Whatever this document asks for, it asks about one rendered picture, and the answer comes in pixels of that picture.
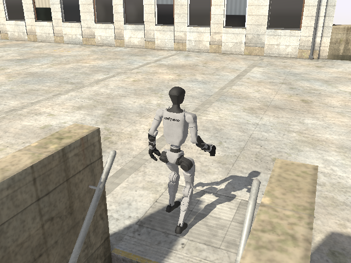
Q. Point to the robot left hand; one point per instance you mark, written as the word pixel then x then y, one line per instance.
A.
pixel 155 151

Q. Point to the robot right hand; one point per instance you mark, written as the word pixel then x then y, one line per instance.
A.
pixel 213 151

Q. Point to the robot right upper arm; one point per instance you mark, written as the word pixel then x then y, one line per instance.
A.
pixel 191 118

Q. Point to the right robot forearm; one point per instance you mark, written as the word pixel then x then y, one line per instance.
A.
pixel 201 144

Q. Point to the robot left upper arm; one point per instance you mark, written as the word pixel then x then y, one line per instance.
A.
pixel 156 122

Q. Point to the robot foot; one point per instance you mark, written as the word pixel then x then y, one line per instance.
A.
pixel 179 229
pixel 171 208

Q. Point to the right robot foot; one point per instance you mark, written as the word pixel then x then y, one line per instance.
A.
pixel 179 229

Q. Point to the left robot foot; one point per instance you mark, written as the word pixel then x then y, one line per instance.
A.
pixel 171 208

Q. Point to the left robot forearm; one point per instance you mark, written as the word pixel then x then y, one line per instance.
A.
pixel 152 141

